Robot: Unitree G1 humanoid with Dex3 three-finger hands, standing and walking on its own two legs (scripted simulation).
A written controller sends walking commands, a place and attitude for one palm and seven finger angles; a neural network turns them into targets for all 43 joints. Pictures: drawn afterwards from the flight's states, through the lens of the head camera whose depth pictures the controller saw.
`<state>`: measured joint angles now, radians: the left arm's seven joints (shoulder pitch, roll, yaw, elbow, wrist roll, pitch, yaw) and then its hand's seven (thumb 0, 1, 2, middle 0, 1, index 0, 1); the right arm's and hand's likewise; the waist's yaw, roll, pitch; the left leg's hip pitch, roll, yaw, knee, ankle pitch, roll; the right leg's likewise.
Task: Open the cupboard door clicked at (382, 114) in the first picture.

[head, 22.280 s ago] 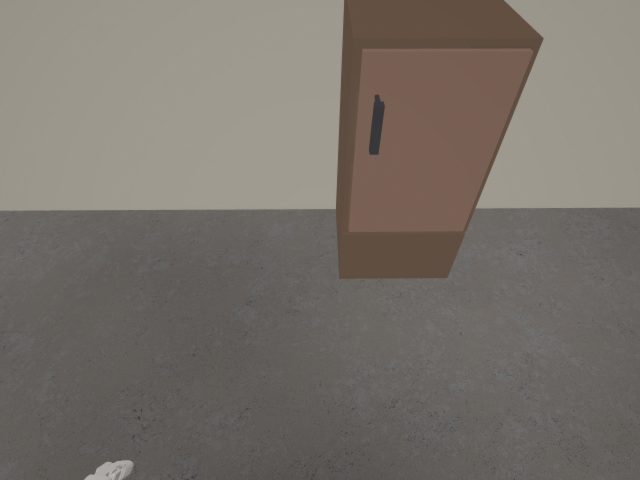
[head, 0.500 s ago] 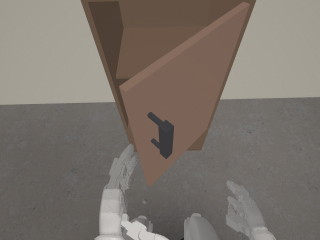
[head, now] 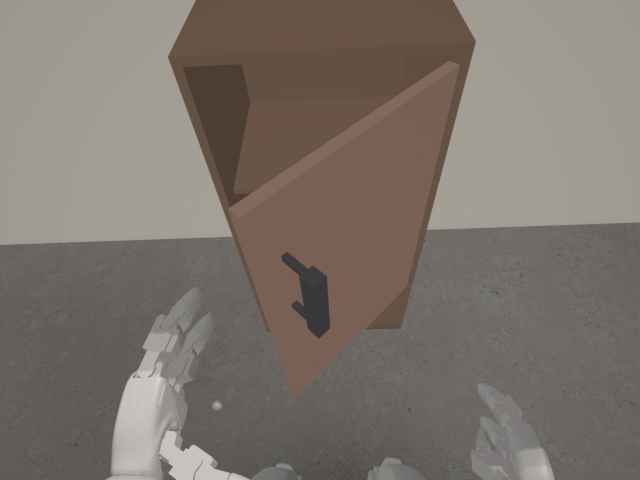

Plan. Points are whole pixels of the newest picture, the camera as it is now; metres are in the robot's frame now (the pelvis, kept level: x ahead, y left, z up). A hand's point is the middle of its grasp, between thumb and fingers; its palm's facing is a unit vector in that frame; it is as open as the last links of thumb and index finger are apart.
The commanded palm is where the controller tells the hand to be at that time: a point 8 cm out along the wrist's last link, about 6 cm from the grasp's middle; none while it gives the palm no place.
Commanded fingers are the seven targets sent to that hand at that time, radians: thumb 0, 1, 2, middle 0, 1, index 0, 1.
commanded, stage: draw the hand back to the body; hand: left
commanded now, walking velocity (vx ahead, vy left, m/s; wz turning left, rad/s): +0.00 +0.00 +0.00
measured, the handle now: (305, 295) +0.35 +0.05 +0.02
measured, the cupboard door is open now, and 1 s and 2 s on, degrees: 45 45 45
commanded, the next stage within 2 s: step back with the hand held close in 1.22 s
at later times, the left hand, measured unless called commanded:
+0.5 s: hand (59, 361) +0.20 +0.24 +0.15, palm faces +0.21 -0.91 -0.36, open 13.2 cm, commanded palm +0.16 +0.29 +0.19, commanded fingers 0.00 0.34 0.66 -0.18 -0.30 -0.18 -0.30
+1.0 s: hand out of the picture +0.23 +0.31 +0.24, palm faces +0.46 -0.80 -0.39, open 7.9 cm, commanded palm +0.17 +0.35 +0.25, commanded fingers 0.00 0.90 0.90 -0.20 -0.30 -0.20 -0.30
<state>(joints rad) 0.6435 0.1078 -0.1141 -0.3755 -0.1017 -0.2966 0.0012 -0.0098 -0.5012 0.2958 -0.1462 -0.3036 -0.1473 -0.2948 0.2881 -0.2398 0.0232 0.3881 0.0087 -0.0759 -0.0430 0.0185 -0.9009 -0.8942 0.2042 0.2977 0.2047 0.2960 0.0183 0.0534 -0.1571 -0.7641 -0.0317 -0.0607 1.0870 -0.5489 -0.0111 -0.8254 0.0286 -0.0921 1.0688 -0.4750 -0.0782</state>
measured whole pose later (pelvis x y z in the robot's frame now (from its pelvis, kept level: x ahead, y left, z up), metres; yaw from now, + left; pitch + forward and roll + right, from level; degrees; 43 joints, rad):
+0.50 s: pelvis +0.02 +0.05 +0.05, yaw -1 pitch +2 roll -1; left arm 0.62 0.30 0.09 -0.44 -0.03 -0.02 0.12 0.00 0.01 0.51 -0.17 -0.30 -0.17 -0.30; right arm 0.27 -0.20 0.07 0.48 0.01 -0.09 -0.11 0.02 -0.90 -0.89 0.20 0.30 0.21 0.30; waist 0.05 0.07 -0.08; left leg -0.33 -0.05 -0.03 0.73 -0.44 0.05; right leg -0.38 0.02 -0.04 0.70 -0.35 -0.02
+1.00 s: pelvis +0.03 +0.05 +0.08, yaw -2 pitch -3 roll -1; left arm 0.45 0.35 0.37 -0.42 -0.07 -0.08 0.12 0.01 0.81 0.86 -0.20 -0.30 -0.20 -0.30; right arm 0.21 -0.23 0.04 0.61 0.00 -0.11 -0.06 0.02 -0.90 -0.89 0.21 0.30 0.21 0.30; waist 0.07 0.06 0.01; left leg -0.09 -0.05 -0.02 0.46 -0.31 0.05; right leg -0.15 0.02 -0.02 0.43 -0.22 -0.01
